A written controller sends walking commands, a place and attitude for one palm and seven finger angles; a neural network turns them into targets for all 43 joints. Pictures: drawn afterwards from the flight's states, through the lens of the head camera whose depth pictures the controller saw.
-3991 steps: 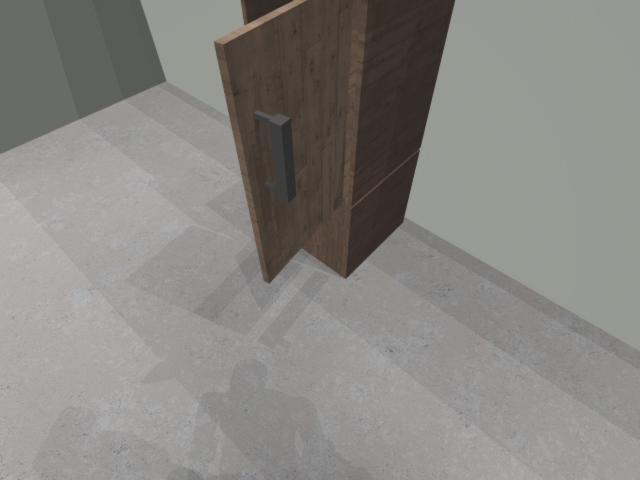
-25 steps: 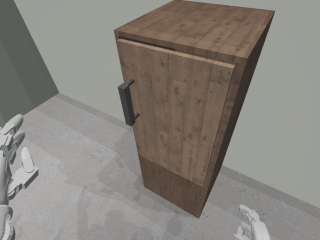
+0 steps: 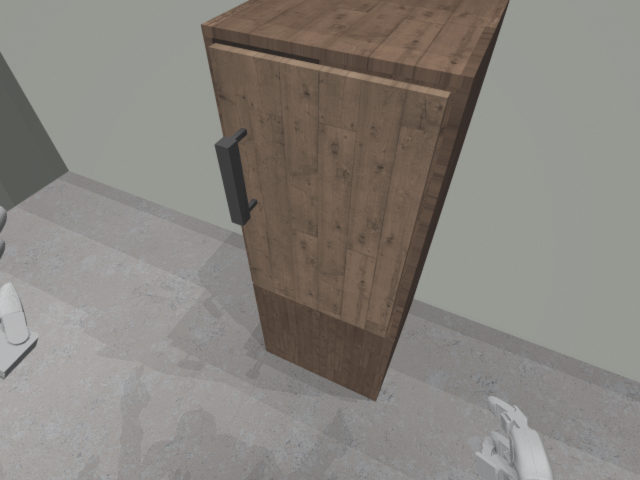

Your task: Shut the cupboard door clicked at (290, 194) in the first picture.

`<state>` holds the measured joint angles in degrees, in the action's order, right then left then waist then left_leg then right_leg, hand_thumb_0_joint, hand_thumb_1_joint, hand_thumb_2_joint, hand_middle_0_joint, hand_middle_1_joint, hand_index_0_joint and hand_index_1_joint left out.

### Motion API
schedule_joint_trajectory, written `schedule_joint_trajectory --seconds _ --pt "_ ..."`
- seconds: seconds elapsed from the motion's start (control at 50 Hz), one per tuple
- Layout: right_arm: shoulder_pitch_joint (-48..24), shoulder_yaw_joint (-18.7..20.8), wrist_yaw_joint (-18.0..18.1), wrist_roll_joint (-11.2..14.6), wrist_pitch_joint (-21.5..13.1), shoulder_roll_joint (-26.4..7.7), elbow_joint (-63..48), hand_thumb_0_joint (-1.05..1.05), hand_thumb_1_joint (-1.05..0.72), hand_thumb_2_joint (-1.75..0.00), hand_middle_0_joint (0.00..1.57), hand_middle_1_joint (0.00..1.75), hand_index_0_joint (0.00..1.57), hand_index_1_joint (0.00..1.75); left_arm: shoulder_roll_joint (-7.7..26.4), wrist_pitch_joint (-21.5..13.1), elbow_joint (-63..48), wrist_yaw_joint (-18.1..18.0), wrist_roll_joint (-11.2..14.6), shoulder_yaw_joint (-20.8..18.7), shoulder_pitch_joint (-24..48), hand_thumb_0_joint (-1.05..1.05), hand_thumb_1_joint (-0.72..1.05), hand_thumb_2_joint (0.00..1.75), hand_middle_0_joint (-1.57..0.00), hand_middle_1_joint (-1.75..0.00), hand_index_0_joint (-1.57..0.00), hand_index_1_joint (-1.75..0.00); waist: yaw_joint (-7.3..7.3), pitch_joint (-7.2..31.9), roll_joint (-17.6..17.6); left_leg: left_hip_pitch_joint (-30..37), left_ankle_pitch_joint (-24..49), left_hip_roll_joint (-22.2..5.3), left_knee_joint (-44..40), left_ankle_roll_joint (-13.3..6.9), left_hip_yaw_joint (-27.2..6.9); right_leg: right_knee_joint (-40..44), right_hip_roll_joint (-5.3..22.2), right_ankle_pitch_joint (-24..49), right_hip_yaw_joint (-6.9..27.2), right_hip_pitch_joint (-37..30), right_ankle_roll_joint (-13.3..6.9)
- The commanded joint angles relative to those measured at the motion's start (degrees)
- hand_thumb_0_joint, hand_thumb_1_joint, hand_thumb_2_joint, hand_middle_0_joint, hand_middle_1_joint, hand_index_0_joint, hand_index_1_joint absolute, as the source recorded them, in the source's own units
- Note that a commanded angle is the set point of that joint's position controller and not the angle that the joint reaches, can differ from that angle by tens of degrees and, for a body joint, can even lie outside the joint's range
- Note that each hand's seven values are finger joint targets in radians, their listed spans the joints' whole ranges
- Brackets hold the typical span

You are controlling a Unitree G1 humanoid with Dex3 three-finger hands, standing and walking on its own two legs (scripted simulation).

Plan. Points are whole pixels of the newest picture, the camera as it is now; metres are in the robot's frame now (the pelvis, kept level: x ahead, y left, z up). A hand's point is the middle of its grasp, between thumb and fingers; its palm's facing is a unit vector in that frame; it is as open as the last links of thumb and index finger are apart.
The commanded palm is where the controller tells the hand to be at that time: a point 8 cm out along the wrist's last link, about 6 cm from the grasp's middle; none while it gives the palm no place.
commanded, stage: step back with the hand held close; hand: left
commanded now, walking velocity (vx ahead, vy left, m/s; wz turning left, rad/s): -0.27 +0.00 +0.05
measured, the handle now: (241, 177) +0.60 +0.18 +0.04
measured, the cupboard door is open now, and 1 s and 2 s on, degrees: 0 0 0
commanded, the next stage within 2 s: stop stepping back and stand still in 0.70 s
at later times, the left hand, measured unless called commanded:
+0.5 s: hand out of the picture +0.09 +0.26 +0.17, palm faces +0.53 -0.74 -0.41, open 7.4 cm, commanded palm +0.01 +0.30 +0.18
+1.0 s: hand out of the picture -0.01 +0.22 +0.19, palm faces +0.41 -0.80 -0.43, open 7.4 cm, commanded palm -0.07 +0.27 +0.18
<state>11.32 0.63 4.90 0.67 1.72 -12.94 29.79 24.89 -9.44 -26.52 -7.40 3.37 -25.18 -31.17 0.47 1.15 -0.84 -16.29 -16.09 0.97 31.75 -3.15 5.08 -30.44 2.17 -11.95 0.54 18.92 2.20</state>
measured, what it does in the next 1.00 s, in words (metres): walks backwards: right foot, then left foot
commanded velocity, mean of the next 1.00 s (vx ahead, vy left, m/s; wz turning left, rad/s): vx -0.21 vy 0.02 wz -0.03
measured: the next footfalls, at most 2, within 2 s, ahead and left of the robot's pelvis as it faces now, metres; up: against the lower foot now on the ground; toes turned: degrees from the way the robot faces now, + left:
right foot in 0.80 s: -0.26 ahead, -0.16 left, +0.00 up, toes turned +2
left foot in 0.92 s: -0.03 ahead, +0.07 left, +0.01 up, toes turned +2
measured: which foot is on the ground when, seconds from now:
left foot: down 0.00-0.84, up 0.86-0.90, down 0.92-1.00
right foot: down 0.00-0.50, up 0.52-0.78, down 0.80-1.00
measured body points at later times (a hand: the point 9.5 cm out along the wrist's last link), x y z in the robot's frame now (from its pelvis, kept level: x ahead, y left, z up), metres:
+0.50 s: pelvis -0.10 -0.01 -0.02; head -0.10 +0.00 +0.43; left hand +0.05 +0.30 +0.20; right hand +0.07 -0.25 -0.09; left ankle -0.01 +0.09 -0.73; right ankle +0.04 -0.14 -0.73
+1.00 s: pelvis -0.21 -0.03 -0.01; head -0.23 -0.01 +0.44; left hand -0.03 +0.26 +0.21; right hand -0.05 -0.27 -0.08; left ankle -0.07 +0.07 -0.73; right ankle -0.30 -0.16 -0.73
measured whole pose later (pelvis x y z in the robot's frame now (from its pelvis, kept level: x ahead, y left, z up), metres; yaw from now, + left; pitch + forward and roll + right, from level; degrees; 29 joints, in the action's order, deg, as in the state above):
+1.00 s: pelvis -0.21 -0.03 -0.01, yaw +0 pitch +0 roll -2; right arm 12.9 -0.9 4.3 0.2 -5.3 -10.8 36.5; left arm 27.0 -13.7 -29.0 -7.4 3.3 -25.4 -30.4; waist 2.5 4.2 0.9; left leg -26.5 -4.0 -2.1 30.4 -1.5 2.6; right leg -30.8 -2.2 -25.3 0.7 5.4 -0.3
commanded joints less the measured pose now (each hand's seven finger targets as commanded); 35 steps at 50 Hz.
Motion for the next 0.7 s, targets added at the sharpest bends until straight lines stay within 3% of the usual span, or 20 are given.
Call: schedule_joint_trajectory --seconds 0.0,0.06,0.18,0.22,0.26,0.28,0.32,0.34,0.38,0.42,0.44,0.46,0.48,0.5,0.52,0.54,0.56,0.6,0.66,0.68 --pt "-4.5 2.6 0.8 0.1 -3.4 -7.9 -8.5 0.0 -0.9 -0.9 0.2 0.3 0.2 0.3 7.7 -3.5 -8.8 -1.4 -0.5 -5.9 2.0 0.0 0.9 0.9 -0.2 -0.3 -0.2 -0.3 -0.54 4.6 -3.6 -16.1 -0.1 -8.6 -11.7 -0.6 -8.7 -3.7 0.2 13.1 2.8 -15.5 -1.5" --pt "-4.7 2.6 1.0 0.1 -4.4 -8.4 -8.6 0.0 -0.9 -0.9 0.2 0.3 0.2 0.3 8.7 -4.5 -9.8 -1.7 -1.4 -6.8 5.2 0.0 0.9 0.9 -0.2 -0.3 -0.2 -0.3 -0.59 2.3 -4.8 -25.1 -16.9 -9.4 -14.9 -2.3 -10.6 -5.6 -1.1 6.5 2.7 -18.4 -1.1" --pt "-3.8 2.2 1.1 -0.4 -6.7 -8.3 -8.1 0.0 -0.9 -0.9 0.2 0.3 0.2 0.3 7.9 -6.7 -12.8 -2.3 -3.3 -6.4 9.9 0.0 0.9 0.9 -0.2 -0.3 -0.2 -0.3 -0.36 1.4 -6.8 -34.3 -28.6 -11.1 -15.4 -4.1 -13.0 -10.7 -2.4 -0.5 2.4 -21.4 -0.9" --pt "-3.3 2.6 0.8 -0.4 -7.4 -8.6 -7.8 0.0 -0.9 -0.9 0.2 0.3 0.2 0.3 8.2 -7.2 -12.4 -2.5 -3.8 -7.1 10.1 0.0 0.9 0.9 -0.2 -0.3 -0.2 -0.3 -0.4 1.1 -6.6 -35.7 -30.4 -10.3 -12.9 -4.1 -12.6 -10.2 -2.2 -2.9 4.4 -20.9 -1.4" --pt "-3.1 3.1 0.6 -0.6 -7.9 -8.6 -7.7 0.0 -0.9 -0.9 0.2 0.3 0.2 0.3 10.3 -8.0 -12.4 -2.5 -3.8 -9.1 9.0 0.0 0.9 0.9 -0.2 -0.3 -0.2 -0.3 -0.3 1.4 -2.9 -31.0 -29.0 -7.3 -7.0 -2.9 -10.5 -4.0 -0.4 -7.1 9.7 -14.5 -2.8" --pt "-2.7 2.8 0.3 -0.6 -8.1 -7.4 -7.4 0.0 -0.9 -0.9 0.2 0.3 0.2 0.3 8.5 -8.2 -12.3 -2.5 -3.5 -7.5 8.3 0.0 0.9 0.9 -0.2 -0.3 -0.2 -0.3 0.03 0.5 -0.2 -27.2 -25.9 -5.2 -2.2 -1.8 -9.4 0.7 2.3 -10.2 13.5 -8.9 -4.3" --pt "-2.1 2.6 -0.8 -1.1 -7.8 -6.1 -5.5 0.0 -0.9 -0.9 0.2 0.3 0.2 0.3 9.1 -8.0 -11.0 -2.9 -2.5 -7.4 6.7 0.0 0.9 0.9 -0.2 -0.3 -0.2 -0.3 0.21 -0.3 7.2 -16.6 -16.9 -2.0 9.5 1.4 -7.0 12.3 9.7 -19.3 22.8 4.9 -8.4" --pt "-1.9 2.4 -1.3 -1.2 -7.3 -5.6 -4.7 0.0 -0.9 -0.9 0.2 0.3 0.2 0.3 9.1 -7.7 -10.6 -3.2 -2.2 -6.6 6.9 0.0 0.9 0.9 -0.2 -0.3 -0.2 -0.3 0.32 0.5 10.2 -11.5 -12.6 -1.4 14.6 2.4 -5.9 16.1 12.9 -21.9 23.9 9.2 -9.9" --pt "-1.8 2.3 -1.8 -0.9 -6.7 -5.0 -4.1 0.0 -0.9 -0.9 0.2 0.3 0.2 0.3 9.2 -7.7 -11.0 -3.6 -2.0 -5.9 7.9 0.0 0.9 0.9 -0.2 -0.3 -0.2 -0.3 1.0 3.0 12.6 -5.6 -9.4 -1.6 15.6 2.6 -5.7 16.7 13.7 -19.1 19.5 11.4 -9.6" --pt "-1.6 2.4 -1.4 -0.5 -6.5 -5.4 -4.1 0.0 -0.9 -0.9 0.2 0.3 0.2 0.3 10.1 -7.7 -11.1 -3.9 -1.7 -6.8 7.0 0.0 0.9 0.9 -0.2 -0.3 -0.2 -0.3 1.31 4.4 10.1 -0.9 -7.6 -2.0 6.0 1.8 -5.7 12.2 9.5 -16.7 12.2 12.6 -6.3" --pt "-1.8 2.6 -1.0 -0.4 -6.5 -6.4 -4.4 0.0 -0.9 -0.9 0.2 0.3 0.2 0.3 10.0 -8.0 -11.9 -3.8 -1.4 -6.8 6.5 0.0 0.9 0.9 -0.2 -0.3 -0.2 -0.3 1.39 3.3 4.7 -2.6 -10.9 -3.7 -1.1 0.7 -8.9 8.1 5.4 -17.8 8.5 12.9 -4.4" --pt "-2.4 3.0 -0.3 -0.5 -6.9 -8.0 -4.8 0.0 -0.9 -0.9 0.2 0.3 0.2 0.3 10.2 -8.5 -13.1 -3.9 -1.4 -7.3 6.2 0.0 0.9 0.9 -0.2 -0.3 -0.2 -0.3 1.44 2.1 -6.1 -8.8 -17.5 -8.7 -10.4 -1.6 -16.1 -1.1 0.5 -16.3 5.0 9.6 -2.4" --pt "-3.8 2.7 0.3 -0.7 -7.7 -8.4 -5.2 0.0 -0.9 -0.9 0.2 0.3 0.2 0.3 9.3 -9.1 -13.8 -4.1 -2.1 -8.5 4.9 0.0 0.9 0.9 -0.2 -0.3 -0.2 -0.3 0.62 3.5 -18.0 -23.6 -29.9 -18.6 -21.9 -5.6 -26.0 -20.1 -5.3 -9.1 0.3 -3.7 -0.5" --pt "-4.2 2.9 0.4 -1.3 -8.5 -7.1 -5.0 0.0 -0.9 -0.9 0.2 0.3 0.2 0.3 10.2 -9.1 -14.8 -4.1 -2.7 -9.8 6.5 0.0 0.9 0.9 -0.2 -0.3 -0.2 -0.3 0.27 4.8 -19.0 -29.8 -29.0 -23.0 -25.4 -7.8 -29.1 -33.8 -7.0 -8.9 1.0 -9.0 -0.3" --pt "-3.5 3.4 0.2 -1.6 -9.1 -6.0 -4.1 0.0 -0.9 -0.9 0.2 0.3 0.2 0.3 11.6 -9.3 -16.5 -4.0 -2.3 -10.8 7.9 0.0 0.9 0.9 -0.2 -0.3 -0.2 -0.3 0.51 6.1 -13.6 -25.5 -21.2 -22.8 -23.8 -7.7 -27.0 -38.5 -6.4 -11.5 2.8 -5.8 -0.6" --pt "-3.9 4.2 -0.3 -1.4 -9.8 -6.5 -3.5 0.0 -0.9 -0.9 0.2 0.3 0.2 0.3 11.4 -9.9 -17.3 -3.7 -1.9 -10.8 7.1 0.0 0.9 0.9 -0.2 -0.3 -0.2 -0.3 -0.08 7.7 -9.5 -19.4 -15.3 -21.7 -20.2 -6.7 -23.3 -37.5 -6.6 -13.4 3.1 -2.6 -0.8" --pt "-5.1 4.7 -0.6 -0.9 -10.3 -7.2 -3.6 0.0 -0.9 -0.9 0.2 0.3 0.2 0.3 11.5 -10.0 -16.5 -3.5 -1.5 -10.9 5.7 0.0 0.9 0.9 -0.2 -0.3 -0.2 -0.3 -0.59 9.1 -7.4 -16.2 -15.0 -20.8 -18.0 -5.5 -20.0 -34.6 -7.0 -14.3 2.2 -2.3 -0.6" --pt "-4.9 4.5 -1.3 -0.9 -11.4 -6.7 -2.9 0.0 -0.9 -0.9 0.2 0.3 0.2 0.3 8.0 -9.4 -14.0 -3.3 -1.0 -8.6 0.7 0.0 0.9 0.9 -0.2 -0.3 -0.2 -0.3 -0.81 7.1 -11.7 -14.6 -16.2 -18.1 -18.8 -4.1 -15.9 -27.6 -6.7 -15.5 -1.4 -2.7 -0.6" --pt "-4.8 3.0 -1.5 -1.6 -12.9 -5.8 -0.4 0.0 -0.9 -0.9 0.2 0.3 0.2 0.3 6.6 -9.0 -15.1 -2.7 0.1 -5.4 3.6 0.0 0.9 0.9 -0.2 -0.3 -0.2 -0.3 0.04 4.7 -15.6 -7.8 -13.5 -17.0 -21.1 -1.9 -15.1 -10.9 -6.5 -18.3 -3.0 -2.2 -1.3" --pt "-3.9 2.5 -1.5 -1.7 -13.4 -5.5 0.4 0.0 -0.9 -0.9 0.2 0.3 0.2 0.3 6.3 -9.2 -15.3 -2.4 0.4 -4.4 4.7 0.0 0.9 0.9 -0.2 -0.3 -0.2 -0.3 0.05 5.7 -14.0 -3.8 -11.0 -16.3 -21.4 -0.6 -15.1 -4.5 -6.8 -18.9 -3.6 -2.4 -1.5"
